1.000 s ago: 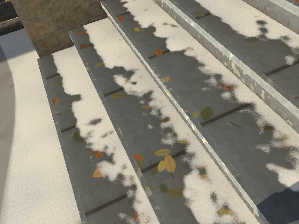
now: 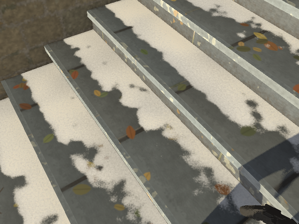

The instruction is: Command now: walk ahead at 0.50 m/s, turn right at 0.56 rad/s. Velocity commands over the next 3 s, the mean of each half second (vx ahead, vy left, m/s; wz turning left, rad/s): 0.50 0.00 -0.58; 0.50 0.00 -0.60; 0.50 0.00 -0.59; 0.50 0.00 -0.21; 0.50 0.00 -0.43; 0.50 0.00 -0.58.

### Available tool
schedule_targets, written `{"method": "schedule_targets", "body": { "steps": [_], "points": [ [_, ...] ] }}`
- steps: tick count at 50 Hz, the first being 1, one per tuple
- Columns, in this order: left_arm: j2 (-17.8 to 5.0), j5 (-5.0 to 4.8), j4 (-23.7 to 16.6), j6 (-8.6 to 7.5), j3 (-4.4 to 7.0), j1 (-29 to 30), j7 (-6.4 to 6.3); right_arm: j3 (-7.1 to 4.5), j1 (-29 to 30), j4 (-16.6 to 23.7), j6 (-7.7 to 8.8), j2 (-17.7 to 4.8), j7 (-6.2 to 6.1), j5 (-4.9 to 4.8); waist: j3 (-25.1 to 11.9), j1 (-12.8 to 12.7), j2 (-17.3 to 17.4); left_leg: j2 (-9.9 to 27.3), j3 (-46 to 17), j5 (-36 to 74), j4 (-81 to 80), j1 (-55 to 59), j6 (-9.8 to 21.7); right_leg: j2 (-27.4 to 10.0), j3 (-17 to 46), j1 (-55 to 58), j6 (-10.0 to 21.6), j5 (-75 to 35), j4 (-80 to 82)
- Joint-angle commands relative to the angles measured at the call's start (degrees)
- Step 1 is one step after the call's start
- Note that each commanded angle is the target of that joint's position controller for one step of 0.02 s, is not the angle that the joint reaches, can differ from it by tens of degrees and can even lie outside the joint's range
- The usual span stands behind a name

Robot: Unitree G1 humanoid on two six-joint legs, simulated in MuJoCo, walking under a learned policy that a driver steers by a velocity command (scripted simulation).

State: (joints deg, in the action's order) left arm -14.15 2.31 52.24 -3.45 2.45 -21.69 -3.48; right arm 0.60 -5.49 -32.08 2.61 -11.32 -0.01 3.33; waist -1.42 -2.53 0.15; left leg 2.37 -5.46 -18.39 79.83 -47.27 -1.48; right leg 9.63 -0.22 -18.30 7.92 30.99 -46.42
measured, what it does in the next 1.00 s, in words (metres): climbs, turning right: left foot, then right foot 0.14 m higher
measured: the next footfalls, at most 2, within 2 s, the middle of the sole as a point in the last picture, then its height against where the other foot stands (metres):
left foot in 0.18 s outside the picture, level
right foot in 0.72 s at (196, 195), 0.14 m higher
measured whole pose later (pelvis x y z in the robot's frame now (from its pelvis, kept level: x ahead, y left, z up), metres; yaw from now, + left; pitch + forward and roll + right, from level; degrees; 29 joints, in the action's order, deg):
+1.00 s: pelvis +0.58 -0.12 +0.17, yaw -37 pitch +4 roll +0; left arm -13.9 0.7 49.6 -4.3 3.5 -24.6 -1.2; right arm 1.2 -3.3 -30.4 2.8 -7.2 0.2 4.6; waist -1.3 -2.1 0.4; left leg 4.0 -0.4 -15.8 101.7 -64.3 1.1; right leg 11.0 4.5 -17.5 8.9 20.2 -34.9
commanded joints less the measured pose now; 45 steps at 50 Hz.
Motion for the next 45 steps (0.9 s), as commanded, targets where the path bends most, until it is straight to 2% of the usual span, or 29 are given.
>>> {"method": "schedule_targets", "body": {
  "steps": [1, 2, 3, 5, 6, 7, 8, 9, 10, 11, 12, 13, 14, 18, 22, 24, 27, 28, 29, 31, 32, 33, 35, 36, 37, 38, 41, 43, 45],
  "points": [
    [-9.54, -0.21, -3.12, -2.33, 2.85, -3.18, -0.64, -1.09, 11.85, 9.24, 1.41, -6.2, 0.35, 0.41, 5.99, -3.39, -3.61, 0.82, 3.4, -3.36, -10.85, -9.88, -1.17, -13.17, 24.12, 5.63, 7.69, -25.49, 24.01],
    [-10.4, 0.21, -2.8, -2.29, 3.46, -5.77, -0.99, -0.97, 16.25, 11.41, 1.97, -6.53, 0.85, 0.38, 5.3, -5.72, -4.42, 1.25, 3.07, -3.03, -15.21, -12.28, -1.66, -13.81, 24.96, 11.34, 7.05, -28.24, 24.25],
    [-9.95, -0.28, -4.5, -1.11, 3.61, -2.6, -1.18, 0.64, 16.29, 12.36, 1.96, -4.51, 2.23, -0.95, 3.17, -4.06, -1.2, -0.1, 7.31, -1.67, -32.27, -0.86, -2.69, -11.6, 22.11, 6.99, 6.61, -26.98, 29.35],
    [-8.36, -1.24, -5.36, -0.6, 3.28, -1.42, -0.47, 0.99, 9.45, 9.32, 1.52, -2.41, 3.62, -3.76, -1.31, -2.48, -1.2, -4.71, 9.7, 13.71, -45.86, 27.33, -3.13, -10.87, 21.59, 0.09, 3.22, -29.64, 34.23],
    [-10.48, -0.57, -5.43, -0.91, 3.83, 0.61, 0.34, -0.62, 0.79, 5.55, 1.21, -5.65, 3.05, -4.55, -4.67, 1.44, -1.56, -5.44, 8.23, 18.86, -47.57, 35.49, -2.13, -10.35, 20.53, 4.52, 1.68, -38.14, 27.62],
    [-14.12, -0.3, -6.73, -1.98, 4.64, 4.45, 1.39, -2.36, -11.7, 1.84, 1.39, -9.0, 1.94, -4.58, -10.56, 10.27, -1.74, -6.67, 8.96, 21.72, -52.12, 47.55, -0.45, -9.08, 16.36, 7.11, -0.4, -55.97, 17.24],
    [-13.55, -0.69, -8.61, -2.66, 4.79, 8.57, 2.38, -3.73, -22.43, -2.28, 1.61, -11.98, 0.34, -3.86, -14.12, 15.87, -1.48, -2.91, 8.48, 28.26, -57.04, 57.4, 0.76, -5.95, 13.22, 5.04, -3.37, -51.72, 3.5],
    [-4.7, -1.25, -9.73, -2.76, 2.83, 7.72, 2.78, -3.91, -23.54, -3.7, 2.25, -12.24, -0.73, -1.22, -12.82, 13.14, 1.35, 6.95, -1.11, 29.35, -50.51, 66.42, 0.86, -3.22, 12.78, -8.88, -4.98, -11.04, -10.44],
    [-1.92, -5.87, -13.21, -2.18, 1.44, -0.35, 2.54, -4.7, -21.22, -2.07, 2.37, -16.43, -1.43, 1.97, -21.66, 7.2, 15.47, 23.07, -23.48, 51.53, -51.58, 73.83, 7.26, -2.41, 9.71, -18.71, -6.76, -2.77, -28.33],
    [-3.81, -3.41, -12.24, -1.2, 1.15, -1.37, 1.71, -4.61, -17.37, -0.26, 2.12, -12.66, -0.8, 1.01, -21.09, 6.2, 6.47, 21.15, -23.09, 51.65, -52.27, 65.73, 8.22, -6.78, 8.3, -16.51, -6.66, -8.2, -33.22],
    [-4.07, -3.71, -11.73, -0.62, 1.3, -3.68, 1.68, -3.99, -10.2, 0.84, 2.48, -9.99, -0.99, 0.99, -18.9, 3.12, 7.59, 21.81, -25.38, 30.23, -56.53, 58.66, 15.75, -6.55, 6.27, -18.9, -7.54, -10.63, -41.27],
    [-4.14, -2.0, -12.15, -0.05, 1.11, -0.68, 2.12, -3.2, -7.69, 0.81, 3.06, -6.17, -0.36, 0.71, -13.63, 2.37, 1.19, 17.72, -21.08, 14.42, -61.03, 50.82, 14.95, -9.17, 4.9, -19.67, -7.43, -12.53, -41.4],
    [-4.62, -1.18, -13.82, 0.32, 1.33, 3.18, 3.32, -2.56, -7.7, -0.68, 3.89, -4.89, -0.27, -0.11, -9.46, 2.42, 1.56, 14.83, -15.07, 11.37, -62.58, 45.93, 13.49, -10.07, 5.77, -20.08, -7.03, -13.65, -40.18],
    [-2.4, -0.24, -16.54, 2.26, 0.91, 6.85, 4.83, -3.17, -13.75, -6.53, 6.24, -6.39, 0.45, -1.43, -2.97, 1.56, 2.16, 13.31, -5.29, 18.89, -65.06, 40.87, 10.84, -11.02, 4.54, -26.32, -4.69, -15.87, -44.29],
    [2.51, -0.89, -20.91, 3.57, -0.35, 17.09, 2.71, -3.01, -22.32, -13.45, 6.2, -5.16, 1.09, -0.33, 0.93, 3.55, 6.81, 17.06, -3.03, 12.98, -66.19, 44.73, 12.61, -7.89, 4.27, -48.78, -1.75, -6.78, -76.44],
    [4.22, -1.54, -23.78, 3.86, -1.18, 23.64, 1.52, -2.65, -25.85, -15.91, 5.93, -4.35, 1.22, 0.3, 5.0, 3.75, 4.88, 18.73, -1.79, 5.58, -66.5, 47.76, 11.45, -7.65, 6.23, -62.17, -0.04, -3.31, -85.19],
    [7.39, -1.16, -29.22, 3.49, -3.58, 34.34, 1.83, -2.45, -26.83, -19.92, 5.22, -3.71, 1.44, -0.27, 10.76, 2.13, 0.35, 13.47, 7.25, -0.53, -71.56, 39.22, 5.53, -8.53, 2.37, -62.11, 0.83, -4.7, -71.51],
    [7.57, -1.11, -30.81, 3.74, -3.79, 35.37, 2.56, -2.43, -25.98, -20.48, 4.82, -3.73, 0.3, -0.65, 11.39, 1.24, 1.4, 12.17, 9.72, 3.08, -74.69, 35.55, 5.27, -9.81, 1.45, -56.95, 0.63, -6.66, -64.18],
    [4.66, -1.15, -30.81, 4.25, -3.44, 33.97, 3.55, -2.5, -24.6, -19.94, 4.42, -5.67, -0.58, -1.23, 10.07, 1.61, 2.39, 10.82, 13.29, 10.36, -78.96, 32.72, 6.56, -10.36, -3.74, -48.66, -0.25, -7.97, -52.84],
    [5.9, -1.22, -30.1, 4.56, -3.84, 32.66, 4.11, -2.41, -22.87, -19.7, 3.78, -7.24, -2.05, -2.55, 6.86, 2.09, 3.48, 10.23, 19.99, 38.73, -80.18, 35.15, 8.08, -11.09, -11.01, -34.74, 1.62, -4.83, -41.0],
    [5.94, -1.79, -28.22, 4.19, -3.89, 29.01, 3.85, -2.44, -22.12, -19.2, 3.77, -8.56, -2.38, -3.69, 3.08, 0.68, 3.33, 10.27, 21.67, 67.55, -75.08, 35.44, 8.96, -8.38, -14.22, -23.0, 2.71, -6.23, -33.05],
    [5.54, -1.82, -25.8, 4.27, -3.49, 23.03, 3.51, -3.61, -22.89, -18.72, 3.93, -12.64, -2.66, -4.0, -2.74, -1.29, 7.94, 12.73, 20.63, 92.42, -67.11, 40.84, 9.39, -5.05, -15.99, -16.36, 2.64, -6.28, -29.6],
    [1.66, -1.76, -20.74, 3.28, -1.53, 6.91, 2.95, -5.64, -19.19, -15.48, 3.47, -17.64, -1.49, -4.7, -14.36, -7.42, 13.38, 14.59, 19.61, 104.35, -42.39, 48.38, 8.31, -0.31, -11.36, -1.37, 3.82, -5.64, -14.98],
    [-3.35, -1.95, -20.75, 2.79, 1.08, 4.31, 2.98, -6.07, -19.76, -12.92, 3.6, -17.26, -1.03, -4.29, -16.18, -8.65, 14.39, 12.09, 16.95, 81.78, -23.56, 37.89, 6.19, -1.37, 3.38, 9.31, 6.07, -1.8, -5.94],
    [-12.05, -2.2, -19.81, 2.69, 3.67, 8.05, 2.85, -4.48, -15.57, -6.36, 3.9, -7.67, 1.37, -2.98, -14.48, -3.16, -9.4, -2.63, 14.59, 5.15, 4.46, 9.68, 0.73, -17.34, 39.37, 18.13, 12.86, -14.57, 11.33],
    [-12.17, -1.96, -20.77, 3.24, 4.87, 7.79, 2.19, -4.59, -14.3, -4.45, 4.75, -7.58, 3.07, -1.1, -19.23, -3.43, -5.63, -3.88, 0.89, 6.63, 17.78, 5.13, 1.59, -20.83, 53.12, 17.62, 13.36, -20.91, 21.94],
    [-3.46, -1.18, -14.41, 1.4, 2.7, 8.68, 2.02, -2.45, -12.4, -2.26, 4.04, -0.87, 1.85, 0.04, -0.93, 3.23, 3.01, -1.47, 2.66, 8.46, 24.68, -3.18, 2.15, -16.03, 37.47, -1.48, 10.48, -12.55, 20.78],
    [-1.87, -0.36, -11.65, -0.13, 2.17, 9.16, 2.48, -1.71, -11.71, -0.67, 1.91, 0.22, 0.5, 0.32, 0.89, 5.64, 0.66, -1.28, 2.52, 5.06, 30.6, -6.46, 2.66, -14.21, 29.25, -6.18, 9.53, -17.51, 22.29],
    [-1.57, -1.55, -6.81, -1.05, 1.78, 3.48, 2.89, -0.03, -6.21, 2.06, 0.68, 3.48, -0.05, 1.35, 2.89, 5.4, 0.18, 0.38, 2.37, 2.01, 29.55, -14.23, 3.47, -12.4, 24.66, -5.13, 8.19, -15.64, 22.6]
  ]
}}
